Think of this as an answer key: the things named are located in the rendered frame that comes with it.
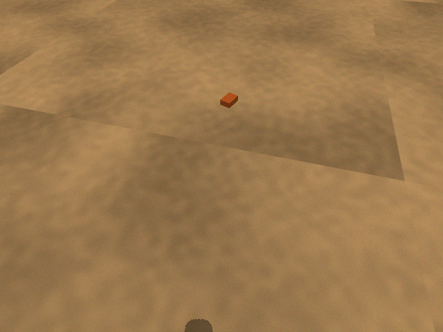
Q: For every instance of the small box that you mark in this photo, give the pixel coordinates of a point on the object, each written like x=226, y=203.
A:
x=229, y=100

